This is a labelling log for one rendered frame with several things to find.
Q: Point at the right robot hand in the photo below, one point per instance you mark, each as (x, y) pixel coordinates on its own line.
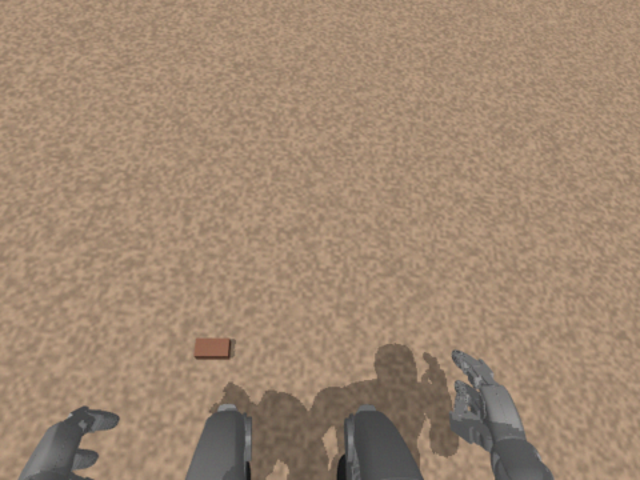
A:
(493, 415)

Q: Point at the left robot hand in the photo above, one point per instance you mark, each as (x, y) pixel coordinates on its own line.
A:
(58, 449)

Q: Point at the right robot arm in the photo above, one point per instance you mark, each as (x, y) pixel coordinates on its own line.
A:
(516, 459)

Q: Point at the small box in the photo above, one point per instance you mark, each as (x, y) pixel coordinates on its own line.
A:
(212, 348)

